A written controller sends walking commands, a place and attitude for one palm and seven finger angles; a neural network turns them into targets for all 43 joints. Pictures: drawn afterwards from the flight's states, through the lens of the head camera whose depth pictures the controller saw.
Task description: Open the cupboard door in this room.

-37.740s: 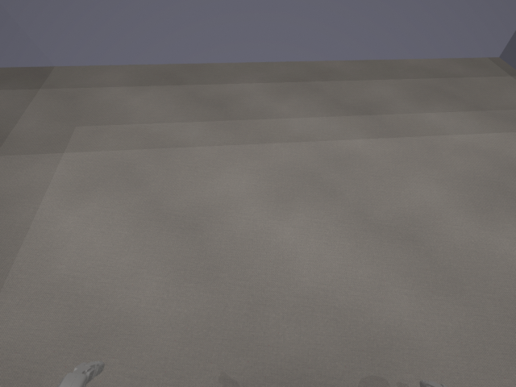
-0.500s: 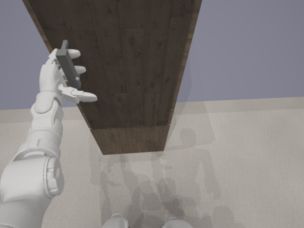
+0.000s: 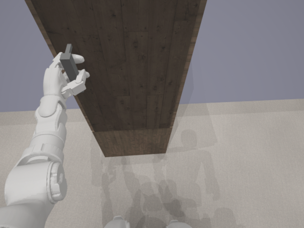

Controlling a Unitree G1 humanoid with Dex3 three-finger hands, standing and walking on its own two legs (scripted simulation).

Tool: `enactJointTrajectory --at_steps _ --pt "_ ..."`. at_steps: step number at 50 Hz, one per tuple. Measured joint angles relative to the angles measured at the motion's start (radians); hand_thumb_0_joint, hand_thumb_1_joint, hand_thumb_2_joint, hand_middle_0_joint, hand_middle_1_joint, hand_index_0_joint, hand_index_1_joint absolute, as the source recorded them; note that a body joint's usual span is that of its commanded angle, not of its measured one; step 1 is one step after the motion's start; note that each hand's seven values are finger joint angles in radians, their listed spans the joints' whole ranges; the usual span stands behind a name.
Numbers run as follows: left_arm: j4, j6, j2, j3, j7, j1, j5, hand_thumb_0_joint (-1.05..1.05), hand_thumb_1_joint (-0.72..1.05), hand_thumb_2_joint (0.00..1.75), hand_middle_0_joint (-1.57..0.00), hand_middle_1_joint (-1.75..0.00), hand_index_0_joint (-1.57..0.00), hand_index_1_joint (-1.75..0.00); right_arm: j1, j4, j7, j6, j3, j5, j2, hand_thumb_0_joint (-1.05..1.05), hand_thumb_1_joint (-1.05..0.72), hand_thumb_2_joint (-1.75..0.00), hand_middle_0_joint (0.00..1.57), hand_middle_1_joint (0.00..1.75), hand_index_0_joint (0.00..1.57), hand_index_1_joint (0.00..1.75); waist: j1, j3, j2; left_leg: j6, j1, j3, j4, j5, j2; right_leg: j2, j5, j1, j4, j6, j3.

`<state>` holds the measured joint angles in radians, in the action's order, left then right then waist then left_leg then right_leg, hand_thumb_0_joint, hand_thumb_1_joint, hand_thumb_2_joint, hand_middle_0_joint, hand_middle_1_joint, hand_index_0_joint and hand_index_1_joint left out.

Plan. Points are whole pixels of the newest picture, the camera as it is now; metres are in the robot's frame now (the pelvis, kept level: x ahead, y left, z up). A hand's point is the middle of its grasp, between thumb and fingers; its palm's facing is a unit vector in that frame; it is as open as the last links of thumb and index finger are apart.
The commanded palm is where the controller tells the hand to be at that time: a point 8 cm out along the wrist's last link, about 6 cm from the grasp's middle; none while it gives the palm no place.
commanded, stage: close the thumb around the handle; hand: left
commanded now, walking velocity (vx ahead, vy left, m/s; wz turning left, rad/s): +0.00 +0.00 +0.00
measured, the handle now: (74, 69) +0.52 +0.19 +0.10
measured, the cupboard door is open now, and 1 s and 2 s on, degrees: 0 35 44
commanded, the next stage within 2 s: pull the door open along its arc in 0.10 s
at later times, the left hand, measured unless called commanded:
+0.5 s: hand (82, 90) +0.45 +0.16 +0.09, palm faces +0.03 -1.00 +0.01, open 5.7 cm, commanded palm +0.39 +0.21 +0.10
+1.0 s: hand (117, 139) +0.30 +0.07 +0.10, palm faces +0.39 -0.92 +0.00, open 6.0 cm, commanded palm +0.24 +0.09 +0.10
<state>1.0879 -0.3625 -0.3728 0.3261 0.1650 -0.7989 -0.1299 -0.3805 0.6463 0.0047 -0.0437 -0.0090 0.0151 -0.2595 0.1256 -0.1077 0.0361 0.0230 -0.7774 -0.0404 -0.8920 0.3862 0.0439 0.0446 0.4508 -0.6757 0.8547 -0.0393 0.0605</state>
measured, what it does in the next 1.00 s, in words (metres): stands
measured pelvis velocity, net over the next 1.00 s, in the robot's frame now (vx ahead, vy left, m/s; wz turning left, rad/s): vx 0.00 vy -0.02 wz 0.05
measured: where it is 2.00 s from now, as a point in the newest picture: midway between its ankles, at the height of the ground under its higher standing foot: outside the picture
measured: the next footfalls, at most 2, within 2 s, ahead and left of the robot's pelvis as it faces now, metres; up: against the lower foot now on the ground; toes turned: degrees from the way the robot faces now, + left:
none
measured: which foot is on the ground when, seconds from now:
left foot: down 0.00-1.00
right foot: down 0.00-1.00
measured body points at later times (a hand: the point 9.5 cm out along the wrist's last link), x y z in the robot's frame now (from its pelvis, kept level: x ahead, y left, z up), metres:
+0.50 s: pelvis +0.00 +0.00 +0.01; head +0.07 -0.01 +0.45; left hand +0.44 +0.21 +0.10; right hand +0.03 -0.27 -0.12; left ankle +0.02 +0.10 -0.69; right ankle -0.03 -0.10 -0.69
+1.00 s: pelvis +0.00 -0.02 +0.01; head +0.01 -0.04 +0.46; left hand +0.28 +0.11 +0.10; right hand +0.22 -0.21 -0.07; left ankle +0.02 +0.10 -0.69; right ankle -0.03 -0.10 -0.69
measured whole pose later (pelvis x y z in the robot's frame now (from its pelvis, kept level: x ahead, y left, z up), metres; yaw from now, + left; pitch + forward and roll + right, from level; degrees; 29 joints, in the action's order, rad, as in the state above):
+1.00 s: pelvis +0.00 -0.02 +0.01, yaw +3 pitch +7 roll +0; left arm 0.04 -0.06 0.10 -0.22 -0.55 0.03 0.06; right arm -0.14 0.51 -0.06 -0.04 -0.01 -0.04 -0.18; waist -0.01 -0.11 0.05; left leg 0.00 -0.58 -0.01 -0.84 0.38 0.01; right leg 0.02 0.48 -0.48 0.84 -0.06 0.09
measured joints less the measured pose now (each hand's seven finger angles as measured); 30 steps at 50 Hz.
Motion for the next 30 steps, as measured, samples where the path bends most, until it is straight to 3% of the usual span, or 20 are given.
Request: enactJointTrajectory --at_steps 11,16,23,30 --pt "0.039 0.003 -0.013 0.001 0.007 -0.038 0.018 0.0 0.72 0.85 -0.38 -1.35 -0.39 -1.35 0.012 -0.002 0.008 -0.001 -0.006 0.001 -0.004 0.0 -0.91 -0.9 0.2 0.3 0.2 0.3 0.007 0.008 -0.001 -0.002 -0.012 0.008 -0.008 -0.005 -0.001 0.0 -0.001 -0.01 0.009 -0.002 0.007" --pt "0.006 0.013 -0.007 -0.004 -0.008 -0.015 0.0 0.0 0.73 0.85 -0.37 -1.35 -0.39 -1.35 0.0 -0.005 0.004 0.001 0.0 0.0 -0.005 0.0 -0.91 -0.9 0.2 0.3 0.2 0.3 0.004 0.004 0.0 -0.004 -0.012 0.004 -0.002 -0.009 0.002 0.003 -0.006 -0.014 0.006 -0.005 0.003" --pt "-0.132 0.025 0.034 -0.015 -0.015 0.128 -0.032 0.0 0.73 0.8 -0.36 -1.35 -0.37 -1.35 -0.02 -0.02 -0.006 -0.012 0.007 0.008 -0.005 0.0 -0.91 -0.9 0.2 0.3 0.2 0.3 -0.009 -0.013 0.006 -0.005 0.036 -0.012 0.023 -0.004 0.007 0.007 -0.006 0.026 -0.016 -0.005 -0.015" --pt "-0.419 0.059 0.121 -0.087 -0.024 0.392 -0.076 0.0 0.71 0.73 -0.35 -1.35 -0.36 -1.35 -0.009 -0.055 -0.018 -0.004 0.015 0.022 0.002 0.01 -0.91 -0.9 0.2 0.3 0.2 0.3 -0.04 -0.027 0.011 -0.005 0.125 -0.026 0.069 -0.003 0.004 0.006 -0.008 0.108 -0.057 -0.003 -0.03"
